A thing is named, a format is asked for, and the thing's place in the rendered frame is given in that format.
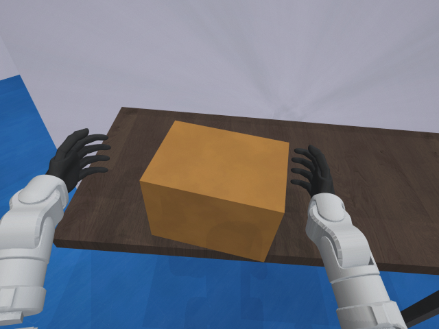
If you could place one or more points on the robot left hand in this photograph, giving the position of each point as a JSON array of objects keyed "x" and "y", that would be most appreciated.
[{"x": 68, "y": 163}]

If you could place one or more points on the table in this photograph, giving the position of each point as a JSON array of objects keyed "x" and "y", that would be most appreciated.
[{"x": 387, "y": 179}]

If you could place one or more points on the carton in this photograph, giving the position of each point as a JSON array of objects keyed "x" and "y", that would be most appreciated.
[{"x": 217, "y": 189}]

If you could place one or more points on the right robot forearm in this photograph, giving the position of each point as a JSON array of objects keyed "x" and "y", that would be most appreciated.
[{"x": 363, "y": 302}]

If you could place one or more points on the left robot forearm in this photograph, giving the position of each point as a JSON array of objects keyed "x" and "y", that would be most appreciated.
[{"x": 26, "y": 239}]

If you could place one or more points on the robot right hand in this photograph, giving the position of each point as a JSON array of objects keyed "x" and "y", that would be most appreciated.
[{"x": 320, "y": 178}]

